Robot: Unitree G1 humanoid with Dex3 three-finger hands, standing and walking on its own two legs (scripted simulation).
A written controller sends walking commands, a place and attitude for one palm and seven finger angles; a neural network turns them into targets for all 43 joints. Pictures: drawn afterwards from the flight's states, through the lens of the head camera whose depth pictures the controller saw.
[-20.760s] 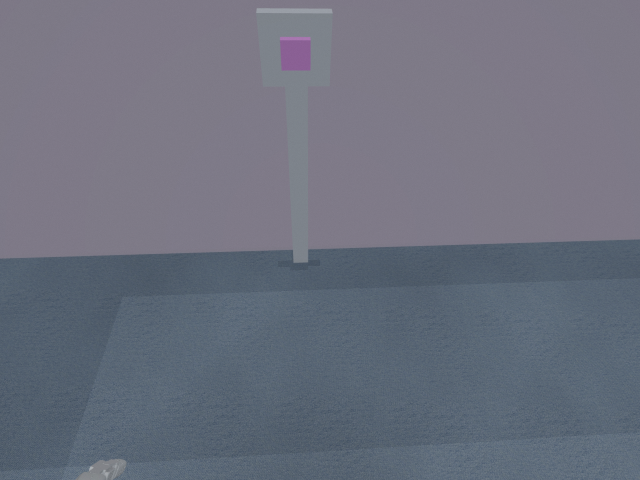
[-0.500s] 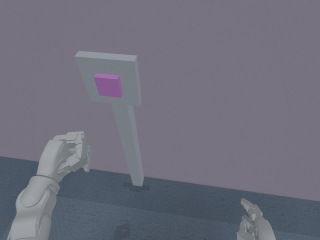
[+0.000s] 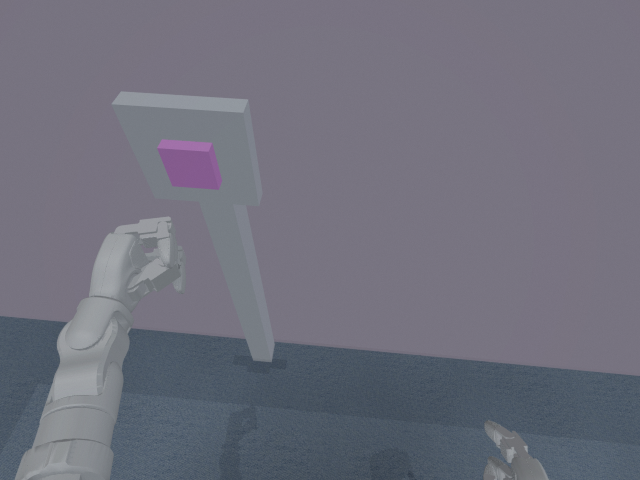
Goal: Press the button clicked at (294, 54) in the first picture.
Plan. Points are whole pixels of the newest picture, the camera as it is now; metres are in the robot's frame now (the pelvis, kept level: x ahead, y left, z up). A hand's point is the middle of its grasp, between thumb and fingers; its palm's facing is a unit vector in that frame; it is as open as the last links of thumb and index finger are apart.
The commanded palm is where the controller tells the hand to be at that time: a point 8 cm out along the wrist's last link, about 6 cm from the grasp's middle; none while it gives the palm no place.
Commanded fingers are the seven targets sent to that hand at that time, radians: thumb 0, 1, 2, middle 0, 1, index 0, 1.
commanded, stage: aim a knuckle at the button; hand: left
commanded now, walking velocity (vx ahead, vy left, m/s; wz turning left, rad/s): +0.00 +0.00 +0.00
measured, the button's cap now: (192, 163) +0.51 +0.20 +0.11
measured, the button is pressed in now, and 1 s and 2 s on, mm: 0 0 1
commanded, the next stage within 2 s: press the button with the knuckle in 1.10 s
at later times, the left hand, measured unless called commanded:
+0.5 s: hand (199, 228) +0.41 +0.17 +0.08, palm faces -0.07 -1.00 -0.03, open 3.1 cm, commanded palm +0.38 +0.23 +0.08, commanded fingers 0.00 0.90 0.90 -1.30 -1.50 -1.30 -1.50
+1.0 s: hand (204, 230) +0.41 +0.17 +0.07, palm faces -0.08 -1.00 -0.02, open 3.1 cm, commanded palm +0.38 +0.23 +0.08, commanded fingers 0.00 0.90 0.90 -1.30 -1.50 -1.30 -1.50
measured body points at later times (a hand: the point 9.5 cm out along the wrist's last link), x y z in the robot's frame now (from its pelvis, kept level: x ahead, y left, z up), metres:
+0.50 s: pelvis +0.00 +0.00 -0.01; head +0.06 +0.00 +0.44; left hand +0.41 +0.23 +0.08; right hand +0.08 -0.26 -0.12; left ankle +0.00 +0.12 -0.71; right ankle +0.00 -0.11 -0.71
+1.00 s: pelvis +0.00 +0.00 -0.01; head +0.06 +0.01 +0.44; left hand +0.41 +0.22 +0.08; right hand +0.09 -0.25 -0.12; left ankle +0.00 +0.12 -0.71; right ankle +0.00 -0.11 -0.71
